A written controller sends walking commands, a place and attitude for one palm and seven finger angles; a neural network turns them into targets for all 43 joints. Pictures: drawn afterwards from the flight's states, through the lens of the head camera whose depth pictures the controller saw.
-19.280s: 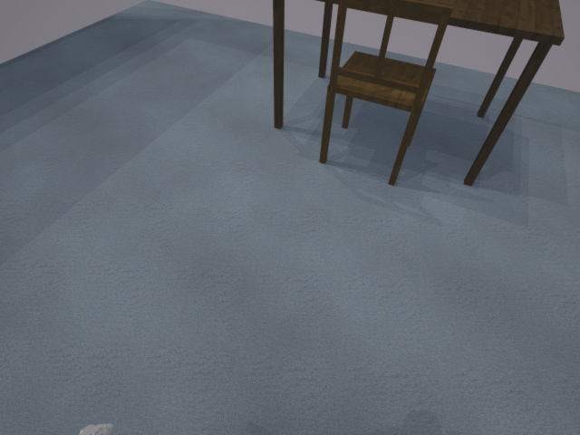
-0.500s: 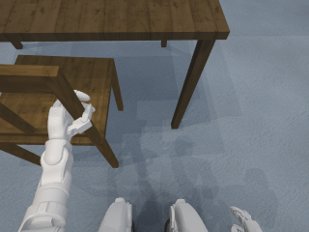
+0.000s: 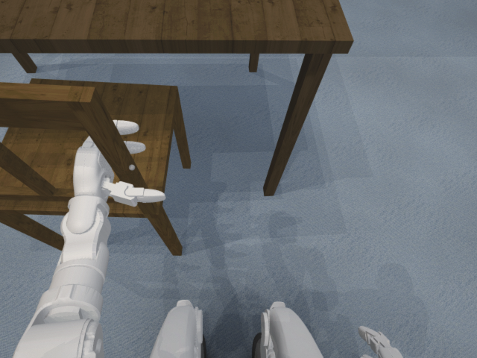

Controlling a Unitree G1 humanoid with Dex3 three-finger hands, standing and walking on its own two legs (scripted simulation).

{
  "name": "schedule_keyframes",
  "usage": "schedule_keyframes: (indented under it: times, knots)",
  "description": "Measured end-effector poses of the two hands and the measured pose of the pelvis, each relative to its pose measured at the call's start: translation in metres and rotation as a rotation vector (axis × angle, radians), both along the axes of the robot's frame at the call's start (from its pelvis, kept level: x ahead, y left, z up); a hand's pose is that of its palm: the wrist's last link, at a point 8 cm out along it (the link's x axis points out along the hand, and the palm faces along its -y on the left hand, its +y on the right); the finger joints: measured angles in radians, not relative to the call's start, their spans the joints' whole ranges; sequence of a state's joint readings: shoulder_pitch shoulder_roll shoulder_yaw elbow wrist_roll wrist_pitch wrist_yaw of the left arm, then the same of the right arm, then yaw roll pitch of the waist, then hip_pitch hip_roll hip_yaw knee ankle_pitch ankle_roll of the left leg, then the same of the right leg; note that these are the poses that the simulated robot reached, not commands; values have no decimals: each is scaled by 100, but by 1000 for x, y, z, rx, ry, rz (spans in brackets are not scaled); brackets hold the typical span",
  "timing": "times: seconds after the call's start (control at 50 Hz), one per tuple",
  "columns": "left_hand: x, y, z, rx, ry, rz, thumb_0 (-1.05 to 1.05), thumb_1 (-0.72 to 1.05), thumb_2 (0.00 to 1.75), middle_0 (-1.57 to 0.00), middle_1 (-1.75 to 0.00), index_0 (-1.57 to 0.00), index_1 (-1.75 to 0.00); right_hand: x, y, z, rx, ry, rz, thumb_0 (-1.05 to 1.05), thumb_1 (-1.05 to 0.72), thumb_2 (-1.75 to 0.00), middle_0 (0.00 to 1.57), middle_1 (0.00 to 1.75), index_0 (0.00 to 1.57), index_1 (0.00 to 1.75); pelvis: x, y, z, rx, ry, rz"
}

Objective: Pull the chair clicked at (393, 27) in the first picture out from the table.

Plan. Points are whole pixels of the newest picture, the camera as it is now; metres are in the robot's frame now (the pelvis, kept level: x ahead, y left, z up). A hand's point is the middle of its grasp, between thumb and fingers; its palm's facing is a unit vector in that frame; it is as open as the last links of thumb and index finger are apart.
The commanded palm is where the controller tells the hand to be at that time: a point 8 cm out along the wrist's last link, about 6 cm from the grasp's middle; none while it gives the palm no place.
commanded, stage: open the thumb and straighten the fingers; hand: left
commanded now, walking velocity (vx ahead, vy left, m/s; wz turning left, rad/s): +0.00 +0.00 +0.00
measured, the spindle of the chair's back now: (10, 162) +0.43 +0.39 +0.00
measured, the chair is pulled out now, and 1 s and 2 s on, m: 0.03 0.03 0.03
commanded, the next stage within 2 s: draw the fingers out of the gap in 0.32 s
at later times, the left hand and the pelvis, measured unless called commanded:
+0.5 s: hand (129, 163) +0.42 +0.18 +0.02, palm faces +0.06 -1.00 -0.02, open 17.4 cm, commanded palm +0.39 +0.23 +0.02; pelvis +0.00 +0.00 +0.00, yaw +0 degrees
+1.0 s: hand (125, 222) +0.32 +0.17 +0.02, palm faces +0.05 -1.00 -0.03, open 17.5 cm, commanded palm +0.30 +0.22 +0.02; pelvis +0.00 +0.00 +0.00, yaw +1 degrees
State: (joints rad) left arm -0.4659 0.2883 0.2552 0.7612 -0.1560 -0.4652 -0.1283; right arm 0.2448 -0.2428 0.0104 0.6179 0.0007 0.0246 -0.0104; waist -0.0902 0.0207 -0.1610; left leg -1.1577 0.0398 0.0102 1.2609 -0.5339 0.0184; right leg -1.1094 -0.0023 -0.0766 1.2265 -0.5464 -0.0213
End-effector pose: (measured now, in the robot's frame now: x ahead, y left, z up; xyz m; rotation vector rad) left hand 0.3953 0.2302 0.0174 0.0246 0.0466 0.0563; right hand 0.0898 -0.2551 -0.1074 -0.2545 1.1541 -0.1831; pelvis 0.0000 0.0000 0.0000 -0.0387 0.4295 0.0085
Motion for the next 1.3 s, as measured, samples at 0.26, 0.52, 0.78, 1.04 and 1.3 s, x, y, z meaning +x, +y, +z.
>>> schedule_keyframes:
  times: [0.26, 0.52, 0.78, 1.04, 1.3]
  knots:
    - [3, 2, 3, 1, -14, 15, -1, -54, 21, -12, -35, -12, -35, -18, -4, 0, -8, 29, -19, 1, -91, -90, 20, 30, 20, 30, -4, -1, 0, 1, -2, -4]
    - [4, 4, 2, -2, -11, 8, -1, -55, 20, -1, -3, -1, -3, -8, -1, 0, 2, 14, -13, 1, -91, -90, 20, 30, 20, 30, -1, 0, 0, 2, 3, -8]
    - [-53, -4, -1, -4, 5, 10, -1, -55, 20, 0, 0, 0, -1, 26, 7, 9, 32, -64, 19, 1, -91, -90, 20, 30, 20, 30, 7, 1, 8, 8, -22, -6]
    - [-103, -5, 3, -2, -4, -2, -1, -55, 20, 0, 0, 0, 0, 74, 13, 16, 35, -214, 98, 1, -91, -90, 20, 30, 20, 30, 2, -3, 4, 7, -49, 14]
    - [-140, -11, 4, 1, 7, -11, -1, -55, 20, 0, 0, 0, 0, 85, 17, 17, 50, -278, 125, 1, -91, -90, 20, 30, 20, 30, -2, -9, -1, 7, -58, 23]
